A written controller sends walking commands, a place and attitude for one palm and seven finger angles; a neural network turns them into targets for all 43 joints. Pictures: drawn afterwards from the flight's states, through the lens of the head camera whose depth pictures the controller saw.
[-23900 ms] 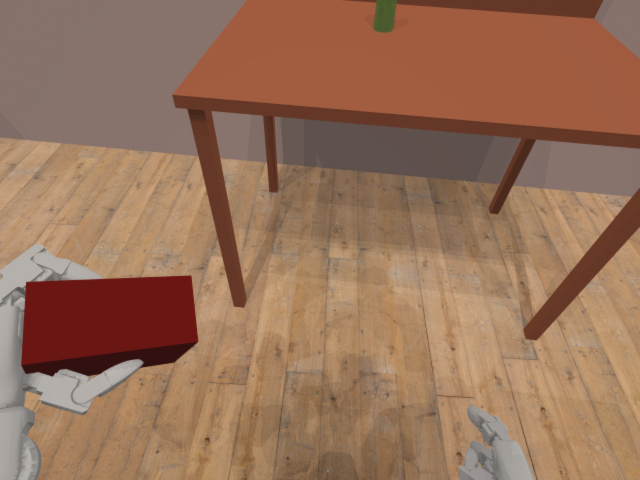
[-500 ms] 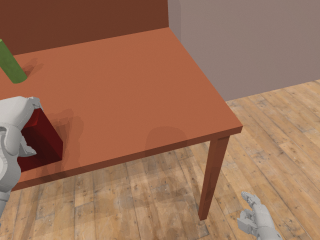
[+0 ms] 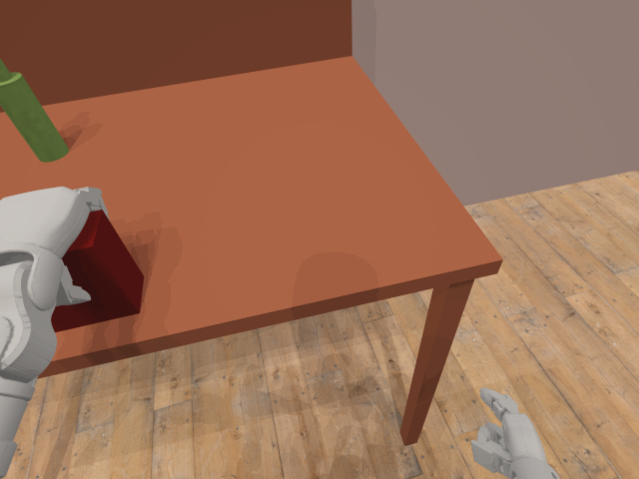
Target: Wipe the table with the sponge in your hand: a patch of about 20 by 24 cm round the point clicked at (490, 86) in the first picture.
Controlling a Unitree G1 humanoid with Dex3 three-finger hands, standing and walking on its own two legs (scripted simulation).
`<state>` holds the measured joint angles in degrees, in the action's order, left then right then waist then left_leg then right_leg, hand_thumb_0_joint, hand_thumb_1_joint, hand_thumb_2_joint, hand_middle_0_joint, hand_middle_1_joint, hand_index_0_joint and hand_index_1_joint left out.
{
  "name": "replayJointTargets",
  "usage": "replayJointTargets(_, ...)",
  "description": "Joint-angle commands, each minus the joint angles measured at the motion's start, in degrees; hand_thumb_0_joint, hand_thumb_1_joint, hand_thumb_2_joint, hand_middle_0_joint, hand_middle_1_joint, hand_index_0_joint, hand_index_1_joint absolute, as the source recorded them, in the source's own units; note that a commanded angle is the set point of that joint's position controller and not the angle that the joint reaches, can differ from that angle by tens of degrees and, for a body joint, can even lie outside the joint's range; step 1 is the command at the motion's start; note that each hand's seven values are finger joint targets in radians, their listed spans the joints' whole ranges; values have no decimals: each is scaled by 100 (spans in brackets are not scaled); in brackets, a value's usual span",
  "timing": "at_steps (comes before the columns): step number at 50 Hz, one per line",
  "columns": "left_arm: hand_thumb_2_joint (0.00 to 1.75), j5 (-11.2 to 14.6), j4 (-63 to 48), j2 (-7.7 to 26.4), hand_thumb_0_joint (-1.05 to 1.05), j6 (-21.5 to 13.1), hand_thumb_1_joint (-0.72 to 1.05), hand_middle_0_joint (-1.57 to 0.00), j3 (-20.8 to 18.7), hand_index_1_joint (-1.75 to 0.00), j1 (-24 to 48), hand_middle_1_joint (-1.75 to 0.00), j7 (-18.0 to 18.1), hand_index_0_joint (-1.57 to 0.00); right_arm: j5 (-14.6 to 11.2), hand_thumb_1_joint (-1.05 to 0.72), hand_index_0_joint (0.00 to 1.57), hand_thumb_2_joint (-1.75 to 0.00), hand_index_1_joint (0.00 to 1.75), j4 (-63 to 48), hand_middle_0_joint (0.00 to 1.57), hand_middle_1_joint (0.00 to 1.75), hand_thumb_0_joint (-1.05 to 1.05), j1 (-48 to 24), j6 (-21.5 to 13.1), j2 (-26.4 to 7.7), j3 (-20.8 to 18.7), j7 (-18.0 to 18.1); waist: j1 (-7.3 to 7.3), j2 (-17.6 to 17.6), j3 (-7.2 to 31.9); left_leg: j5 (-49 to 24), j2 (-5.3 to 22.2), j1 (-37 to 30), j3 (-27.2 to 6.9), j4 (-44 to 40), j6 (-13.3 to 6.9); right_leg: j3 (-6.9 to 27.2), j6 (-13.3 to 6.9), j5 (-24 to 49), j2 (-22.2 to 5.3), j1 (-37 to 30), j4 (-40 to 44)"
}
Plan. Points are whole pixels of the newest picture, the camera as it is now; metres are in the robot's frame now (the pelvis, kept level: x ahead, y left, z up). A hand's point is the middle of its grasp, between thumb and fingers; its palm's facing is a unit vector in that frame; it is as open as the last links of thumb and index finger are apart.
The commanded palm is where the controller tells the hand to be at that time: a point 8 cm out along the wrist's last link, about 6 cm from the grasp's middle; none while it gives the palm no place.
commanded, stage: wipe forward along the first lane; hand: left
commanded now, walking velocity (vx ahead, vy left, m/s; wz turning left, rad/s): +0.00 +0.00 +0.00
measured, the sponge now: (86, 283) +0.27 +0.36 +0.11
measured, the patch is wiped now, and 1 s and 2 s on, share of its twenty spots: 0.15 0.20 0.40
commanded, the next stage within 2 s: slide across to the middle lane in 1.80 s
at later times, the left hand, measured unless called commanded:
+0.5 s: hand (81, 227) +0.32 +0.36 +0.16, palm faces -0.07 +0.05 -1.00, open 10.1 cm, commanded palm +0.31 +0.36 +0.20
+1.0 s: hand (84, 202) +0.36 +0.39 +0.16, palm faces -0.14 +0.05 -0.99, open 10.1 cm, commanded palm +0.36 +0.39 +0.19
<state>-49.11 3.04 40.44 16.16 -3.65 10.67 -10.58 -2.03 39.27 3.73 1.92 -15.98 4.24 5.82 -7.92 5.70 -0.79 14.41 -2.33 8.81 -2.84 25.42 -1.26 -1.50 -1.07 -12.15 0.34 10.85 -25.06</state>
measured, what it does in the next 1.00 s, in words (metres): stands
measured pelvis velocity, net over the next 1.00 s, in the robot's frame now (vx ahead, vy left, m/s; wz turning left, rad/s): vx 0.00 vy -0.02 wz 0.00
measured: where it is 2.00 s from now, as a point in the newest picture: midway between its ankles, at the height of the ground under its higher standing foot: outside the picture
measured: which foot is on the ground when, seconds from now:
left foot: down 0.00-1.00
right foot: down 0.00-1.00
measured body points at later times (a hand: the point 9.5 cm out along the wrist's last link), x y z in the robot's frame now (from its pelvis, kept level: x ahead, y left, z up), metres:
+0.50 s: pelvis +0.00 -0.01 +0.00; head +0.01 -0.05 +0.45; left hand +0.32 +0.36 +0.22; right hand +0.18 -0.25 -0.12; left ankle -0.01 +0.11 -0.74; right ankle +0.02 -0.11 -0.74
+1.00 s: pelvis +0.00 -0.02 -0.01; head +0.04 -0.04 +0.44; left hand +0.36 +0.38 +0.22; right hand +0.10 -0.29 -0.14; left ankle -0.01 +0.11 -0.74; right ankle +0.02 -0.11 -0.74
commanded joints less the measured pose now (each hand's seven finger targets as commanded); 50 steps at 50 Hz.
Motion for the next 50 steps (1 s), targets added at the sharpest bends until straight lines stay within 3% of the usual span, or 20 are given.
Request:
replayJointTargets(1, 130, -362, -165, 1588, 0, 23, 10, -120, -577, -160, 2119, -160, 104, -120, 12, -90, 20, -90, 30, -844, 20, 30, 0, -807, -329, -731, -237, 99, 195, -353, 1169, -1055, -58, 247, 183, -455, -17, 14, -224, 378, 72, -640, 348)
replayJointTargets(4, 130, -343, 94, 1443, 0, -67, 10, -120, -416, -160, 2165, -160, 10, -120, -3, -90, 20, -90, 30, -806, 20, 30, 0, -741, -258, -745, -292, 112, 240, -319, 1010, -853, -39, 287, 164, -519, -13, -27, -206, 253, 91, -548, 408)
replayJointTargets(6, 130, -447, 132, 1664, 0, -178, 10, -120, -566, -160, 2359, -160, -20, -120, 15, -90, 20, -90, 30, -840, 20, 30, 0, -659, -329, -752, -271, 111, 202, -371, 1341, -1063, -61, 224, 184, -408, -39, 14, -232, 412, 64, -671, 332)
replayJointTargets(10, 130, -381, 314, 1764, 0, -406, 10, -120, -809, -160, 1963, -160, -72, -120, -15, -90, 20, -90, 30, -893, 20, 30, 0, -625, -279, -759, -319, 88, 169, -316, 1194, -1068, -35, 250, 171, -341, -52, 87, -236, 537, 111, -631, 335)
replayJointTargets(12, 130, -322, 745, 1435, 0, -494, 10, -120, -507, -160, 2084, -160, -86, -120, -16, -90, 20, -90, 30, -781, 20, 30, 0, -463, -234, -731, -335, 121, 289, -533, 903, -942, -56, 410, 217, -368, -61, -33, -189, 409, 82, -488, 352)
replayJointTargets(15, 130, -409, 680, 1774, 0, -684, 10, -120, -741, -160, 2430, -160, 9, -120, -32, -90, 20, -90, 30, -836, 20, 30, 0, -456, -281, -819, -367, 121, 266, -314, 1024, -835, -67, 377, 167, -317, -58, 70, -222, 318, 116, -395, 363)
replayJointTargets(17, 130, -431, 1111, 1550, 0, -744, 10, -120, -569, -160, 2401, -160, 39, -120, -17, -90, 20, -90, 30, -709, 20, 30, 0, -270, -228, -792, -411, 149, 326, -492, 969, -938, -94, 478, 214, -288, -70, -18, -205, 408, 93, -391, 329)
replayJointTargets(22, 130, -452, 1738, 1552, 0, -879, 10, -120, -478, -160, 2716, -160, 98, -120, -43, -90, 20, -90, 30, -632, 20, 30, 0, -63, -168, -853, -463, 176, 407, -700, 904, -678, -115, 644, 237, -258, -97, 10, -169, 274, 82, -292, 352)
replayJointTargets(25, 130, -561, 2133, 1892, 0, -985, 10, -120, -625, -160, 3108, -160, 108, -120, -77, -90, 20, -90, 30, -618, 20, 30, 0, 27, -136, -934, -476, 193, 448, -687, 939, -462, -118, 742, 232, -212, -101, 125, -165, 155, 95, -217, 390)
replayJointTargets(26, 130, -586, 2310, 1768, 0, -1021, 10, -120, -470, -160, 3270, -160, 86, -120, -61, -90, 20, -90, 30, -566, 20, 30, 0, 134, -117, -913, -474, 214, 495, -869, 1054, -549, -157, 798, 280, -174, -111, 92, -134, 256, 60, -306, 337)
replayJointTargets(30, 130, -674, 2880, 2065, 0, -1259, 10, -120, -604, -160, 3475, -160, 44, -120, -90, -90, 20, -90, 30, -527, 20, 30, 0, 311, -27, -963, -526, 227, 537, -718, 1024, -322, -137, 965, 280, -124, -119, 200, -132, 176, 67, -251, 360)
replayJointTargets(33, 130, -675, 3084, 1914, 0, -1481, 10, -120, -484, -160, 3433, -160, 30, -120, -74, -90, 20, -90, 30, -530, 20, 30, 0, 443, 41, -935, -573, 216, 531, -791, 1152, -487, -160, 1082, 302, -20, -151, 188, -113, 516, 42, -381, 230)
replayJointTargets(35, 130, -726, 3180, 2190, 0, -1630, 10, -120, -713, -160, 3419, -160, 44, -120, -71, -90, 20, -90, 30, -535, 20, 30, 0, 527, 71, -963, -609, 213, 512, -657, 1252, -529, -160, 1089, 292, 40, -149, 236, -141, 595, 58, -377, 187)
replayJointTargets(37, 130, -653, 3534, 1941, 0, -1755, 10, -120, -532, -160, 3472, -160, 68, -120, -102, -90, 20, -90, 30, -500, 20, 30, 0, 625, 91, -931, -606, 214, 600, -892, 996, -360, -153, 1293, 307, 62, -173, 217, -97, 475, 49, -229, 192)
replayJointTargets(40, 130, -716, 3706, 2548, 0, -1989, 10, -120, -988, -160, 3655, -160, 161, -120, -98, -90, 20, -90, 30, -454, 20, 30, 0, 790, 111, -1025, -672, 217, 563, -896, 1127, -291, -156, 1393, 285, 113, -170, 306, -114, 438, 52, -212, 145)
replayJointTargets(41, 130, -709, 3755, 2285, 0, -2049, 10, -120, -734, -160, 3808, -160, 196, -120, -120, -90, 20, -90, 30, -467, 20, 30, 0, 838, 111, -966, -656, 211, 618, -978, 1168, -280, -179, 1464, 307, 132, -184, 279, -80, 421, 41, -217, 116)
replayJointTargets(43, 130, -754, 3973, 2283, 0, -2140, 10, -120, -719, -160, 3908, -160, 289, -120, -128, -90, 20, -90, 30, -386, 20, 30, 0, 924, 125, -1005, -687, 191, 676, -933, 1073, -236, -168, 1553, 294, 147, -182, 275, -98, 398, 60, -56, 132)
replayJointTargets(45, 130, -806, 4052, 2533, 0, -2150, 10, -120, -857, -160, 3956, -160, 361, -120, -130, -90, 20, -90, 30, -398, 20, 30, 0, 986, 145, -1054, -722, 166, 621, -877, 1238, -313, -176, 1523, 280, 163, -181, 320, -121, 514, 56, -134, 107)
replayJointTargets(49, 130, -877, 4338, 2377, 0, -2125, 10, -120, -572, -160, 4371, -160, 465, -120, -163, -90, 20, -90, 30, -312, 20, 30, 0, 1100, 173, -1045, -723, 145, 753, -788, 1219, -142, -174, 1632, 293, 125, -193, 298, -110, 303, 68, -6, 153)
replayJointTargets(50, 130, -921, 4342, 2572, 0, -2133, 10, -120, -726, -160, 4328, -160, 467, -120, -156, -90, 20, -90, 30, -312, 20, 30, 0, 1124, 182, -1077, -755, 136, 675, -712, 1413, -256, -173, 1557, 280, 126, -180, 309, -138, 421, 79, -89, 132)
